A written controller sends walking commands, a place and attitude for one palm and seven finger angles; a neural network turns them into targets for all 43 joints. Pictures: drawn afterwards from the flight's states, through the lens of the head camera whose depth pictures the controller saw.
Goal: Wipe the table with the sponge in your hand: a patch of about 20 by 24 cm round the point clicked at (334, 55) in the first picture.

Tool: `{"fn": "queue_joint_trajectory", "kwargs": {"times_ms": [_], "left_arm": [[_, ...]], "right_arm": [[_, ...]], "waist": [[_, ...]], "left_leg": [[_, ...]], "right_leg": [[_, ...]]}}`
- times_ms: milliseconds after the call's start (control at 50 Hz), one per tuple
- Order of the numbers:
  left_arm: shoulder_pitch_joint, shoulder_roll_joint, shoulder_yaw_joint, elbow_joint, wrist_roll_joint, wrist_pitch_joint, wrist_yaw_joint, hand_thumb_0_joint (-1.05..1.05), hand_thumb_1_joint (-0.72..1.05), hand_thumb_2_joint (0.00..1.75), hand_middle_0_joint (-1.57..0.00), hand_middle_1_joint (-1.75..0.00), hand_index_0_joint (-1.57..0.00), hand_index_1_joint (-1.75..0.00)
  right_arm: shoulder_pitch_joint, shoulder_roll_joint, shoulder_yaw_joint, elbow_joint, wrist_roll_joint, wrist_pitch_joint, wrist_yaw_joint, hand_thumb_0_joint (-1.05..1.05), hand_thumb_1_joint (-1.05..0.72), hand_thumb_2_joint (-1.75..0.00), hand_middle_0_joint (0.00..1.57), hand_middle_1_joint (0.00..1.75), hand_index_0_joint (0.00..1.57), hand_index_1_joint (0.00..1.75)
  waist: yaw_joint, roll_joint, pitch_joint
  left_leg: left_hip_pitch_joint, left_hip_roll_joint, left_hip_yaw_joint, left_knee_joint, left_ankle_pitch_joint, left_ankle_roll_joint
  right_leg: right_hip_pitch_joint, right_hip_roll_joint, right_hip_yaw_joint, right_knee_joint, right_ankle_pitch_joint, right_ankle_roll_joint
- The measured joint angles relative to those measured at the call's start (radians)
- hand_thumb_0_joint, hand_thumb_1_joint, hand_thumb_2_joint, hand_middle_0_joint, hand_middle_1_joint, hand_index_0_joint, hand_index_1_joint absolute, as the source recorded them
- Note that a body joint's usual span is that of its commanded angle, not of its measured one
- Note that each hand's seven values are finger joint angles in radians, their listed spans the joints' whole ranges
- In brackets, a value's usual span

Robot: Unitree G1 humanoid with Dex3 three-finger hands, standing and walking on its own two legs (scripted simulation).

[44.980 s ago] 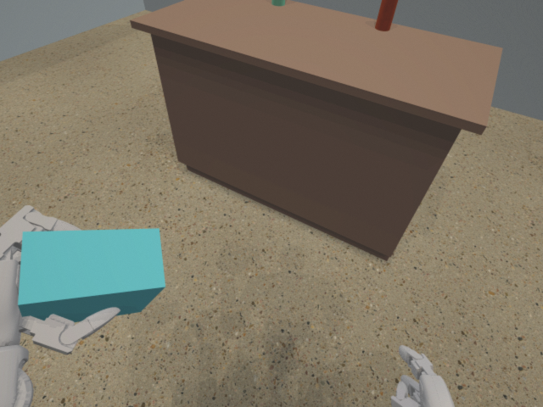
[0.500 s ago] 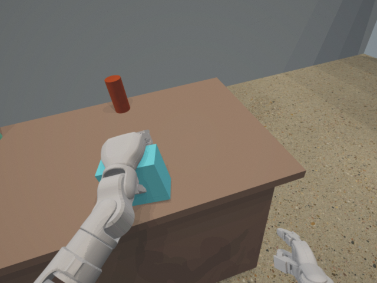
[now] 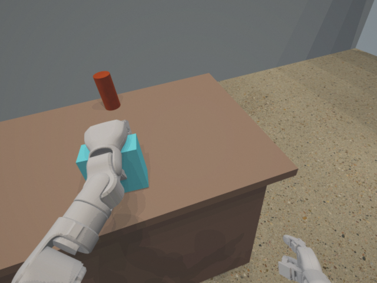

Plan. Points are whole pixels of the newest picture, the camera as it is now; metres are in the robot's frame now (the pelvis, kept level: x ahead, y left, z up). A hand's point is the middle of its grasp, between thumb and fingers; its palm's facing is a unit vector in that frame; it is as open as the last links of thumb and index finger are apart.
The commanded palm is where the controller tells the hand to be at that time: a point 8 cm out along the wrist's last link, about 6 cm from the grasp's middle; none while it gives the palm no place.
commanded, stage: wipe forward along the third lane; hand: left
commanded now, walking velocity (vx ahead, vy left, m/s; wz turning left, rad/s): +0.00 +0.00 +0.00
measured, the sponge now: (118, 172) +0.35 +0.21 +0.06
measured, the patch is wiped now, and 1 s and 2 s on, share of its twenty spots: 0.60 0.80 0.80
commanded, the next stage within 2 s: wipe back along the third lane in 0.98 s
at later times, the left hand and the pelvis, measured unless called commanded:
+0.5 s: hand (112, 138) +0.41 +0.23 +0.12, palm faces -0.03 -0.04 -1.00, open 10.7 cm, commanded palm +0.40 +0.24 +0.16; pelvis +0.00 +0.02 +0.00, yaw +0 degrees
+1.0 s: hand (108, 127) +0.46 +0.26 +0.12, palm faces -0.05 -0.03 -1.00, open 10.7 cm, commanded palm +0.44 +0.26 +0.16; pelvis +0.01 +0.05 +0.00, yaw +1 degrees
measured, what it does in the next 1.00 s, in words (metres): shifts its weight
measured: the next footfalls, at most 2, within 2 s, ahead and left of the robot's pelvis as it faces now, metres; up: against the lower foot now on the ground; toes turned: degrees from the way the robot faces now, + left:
none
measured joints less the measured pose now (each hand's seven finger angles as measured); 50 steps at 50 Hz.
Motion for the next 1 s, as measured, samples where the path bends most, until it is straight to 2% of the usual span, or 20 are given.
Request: {"fn": "queue_joint_trajectory", "kwargs": {"times_ms": [200,380,720,1000], "left_arm": [[-0.113,0.032,0.056,0.168,0.003,-0.084,-0.005,0.0,-0.58,1.05,-0.68,-1.31,-0.7,-1.29],[-0.165,0.032,0.058,0.244,0.017,-0.132,0.02,0.0,-0.58,1.05,-0.69,-1.3,-0.7,-1.29],[-0.304,-0.004,0.056,0.423,0.028,-0.127,0.068,0.0,-0.59,1.05,-0.69,-1.31,-0.7,-1.29],[-0.417,0.004,0.079,0.563,0.053,-0.149,0.09,0.01,-0.59,1.05,-0.69,-1.31,-0.7,-1.3]], "right_arm": [[0.058,-0.004,-0.008,0.011,0.0,-0.006,-0.013,0.01,-0.91,-0.9,0.2,0.3,0.2,0.29],[0.113,-0.014,-0.026,0.026,0.002,-0.008,-0.012,0.01,-0.91,-0.9,0.19,0.3,0.2,0.29],[0.099,0.011,-0.02,0.023,-0.002,-0.003,0.0,0.01,-0.91,-0.9,0.2,0.3,0.2,0.29],[0.139,0.022,-0.026,0.034,-0.018,0.003,0.012,0.01,-0.91,-0.9,0.2,0.3,0.2,0.29]], "waist": [[-0.024,-0.006,-0.002],[-0.034,-0.009,-0.013],[-0.052,-0.029,-0.03],[-0.075,-0.041,-0.04]], "left_leg": [[-0.047,0.001,-0.003,0.012,0.0,0.002],[-0.077,-0.006,-0.003,0.019,-0.003,0.003],[-0.118,-0.03,0.0,0.035,-0.011,0.022],[-0.172,-0.04,0.004,0.065,-0.027,0.039]], "right_leg": [[-0.04,0.001,-0.002,-0.003,0.008,0.005],[-0.063,-0.006,-0.001,-0.007,0.008,0.018],[-0.093,-0.031,0.001,-0.006,0.005,0.048],[-0.138,-0.041,0.004,0.003,-0.002,0.065]]}}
